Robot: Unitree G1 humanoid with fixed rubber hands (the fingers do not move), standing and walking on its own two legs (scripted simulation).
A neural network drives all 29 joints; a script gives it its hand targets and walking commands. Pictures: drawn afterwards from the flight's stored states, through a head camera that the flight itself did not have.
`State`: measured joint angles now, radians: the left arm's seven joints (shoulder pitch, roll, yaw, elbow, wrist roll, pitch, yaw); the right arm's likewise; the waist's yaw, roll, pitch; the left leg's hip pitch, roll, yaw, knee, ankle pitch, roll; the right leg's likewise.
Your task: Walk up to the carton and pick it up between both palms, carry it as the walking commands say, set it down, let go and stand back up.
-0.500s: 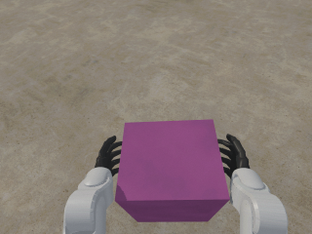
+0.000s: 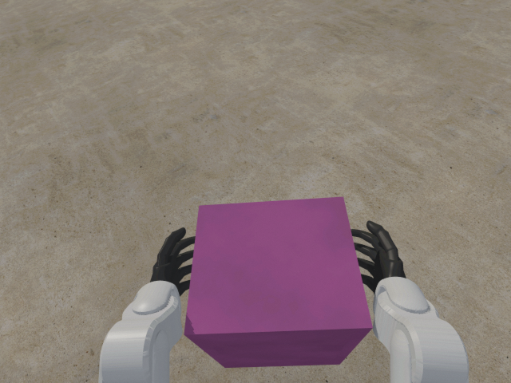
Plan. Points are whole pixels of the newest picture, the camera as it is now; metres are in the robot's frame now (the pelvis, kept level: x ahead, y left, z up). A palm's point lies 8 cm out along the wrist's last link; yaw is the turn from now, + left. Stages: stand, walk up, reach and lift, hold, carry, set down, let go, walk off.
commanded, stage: carry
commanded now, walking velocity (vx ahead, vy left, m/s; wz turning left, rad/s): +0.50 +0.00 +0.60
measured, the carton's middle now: (276, 293) +0.27 +0.01 +0.00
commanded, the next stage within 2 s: none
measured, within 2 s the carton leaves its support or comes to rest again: neither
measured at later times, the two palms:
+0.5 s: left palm (219, 133) +0.56 +0.12 +0.09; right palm (358, 106) +0.64 -0.16 +0.08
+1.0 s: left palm (209, 64) +0.84 +0.19 +0.08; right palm (305, 37) +0.98 -0.06 +0.06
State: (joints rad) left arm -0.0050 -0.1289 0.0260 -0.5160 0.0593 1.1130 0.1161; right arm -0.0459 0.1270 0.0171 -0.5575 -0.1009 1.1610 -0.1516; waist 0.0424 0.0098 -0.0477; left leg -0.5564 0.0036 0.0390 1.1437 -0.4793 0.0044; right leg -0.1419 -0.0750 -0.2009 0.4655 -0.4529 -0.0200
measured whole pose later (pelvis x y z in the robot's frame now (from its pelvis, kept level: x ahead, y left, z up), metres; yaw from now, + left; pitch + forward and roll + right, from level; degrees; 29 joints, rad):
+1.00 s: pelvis +0.69 -0.05 -0.02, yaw +33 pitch +5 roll +3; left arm 0.02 -0.13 0.04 -0.52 0.05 1.14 0.11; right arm -0.03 0.13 0.04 -0.54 -0.10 1.18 -0.16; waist -0.09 0.04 -0.05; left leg -0.42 -0.03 0.02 1.03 -0.52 0.00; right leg -0.45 -0.11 -0.02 0.76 -0.39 0.03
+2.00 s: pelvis +1.03 +0.20 +0.00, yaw +55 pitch +7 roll +0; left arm -0.05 -0.13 0.05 -0.51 0.05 1.18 0.13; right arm -0.05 0.13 0.01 -0.52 -0.10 1.16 -0.15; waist 0.00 0.01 -0.05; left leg -0.35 -0.06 0.00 0.59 -0.35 0.06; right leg -0.36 -0.03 -0.10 0.56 -0.30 0.04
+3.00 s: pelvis +1.04 +0.22 -0.01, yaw +56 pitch +3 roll +0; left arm -0.05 -0.13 0.07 -0.24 0.05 0.96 0.14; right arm -0.07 0.13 -0.03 -0.22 -0.10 0.94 -0.12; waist -0.01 0.00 -0.07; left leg -0.28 -0.07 0.00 0.62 -0.39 0.06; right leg -0.34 -0.03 -0.12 0.64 -0.36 -0.02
